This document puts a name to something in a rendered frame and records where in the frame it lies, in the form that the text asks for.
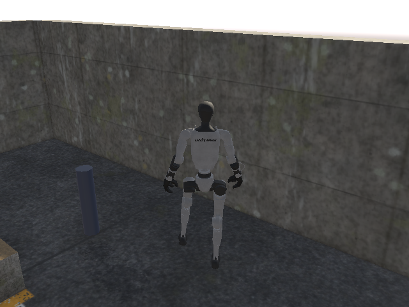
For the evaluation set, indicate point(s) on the robot left upper arm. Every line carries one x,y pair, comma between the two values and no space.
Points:
181,146

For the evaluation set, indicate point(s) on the robot left forearm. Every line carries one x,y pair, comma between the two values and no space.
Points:
172,169

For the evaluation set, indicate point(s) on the left robot thigh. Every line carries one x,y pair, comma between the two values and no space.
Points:
189,186

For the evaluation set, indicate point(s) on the robot right shin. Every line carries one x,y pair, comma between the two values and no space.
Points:
217,236

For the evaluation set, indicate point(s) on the robot right upper arm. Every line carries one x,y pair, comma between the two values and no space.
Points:
228,144

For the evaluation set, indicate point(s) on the robot left hand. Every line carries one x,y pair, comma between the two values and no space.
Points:
169,183

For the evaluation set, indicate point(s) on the robot right forearm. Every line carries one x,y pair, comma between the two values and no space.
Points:
236,169

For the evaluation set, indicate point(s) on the robot right hand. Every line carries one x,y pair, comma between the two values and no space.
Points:
234,179

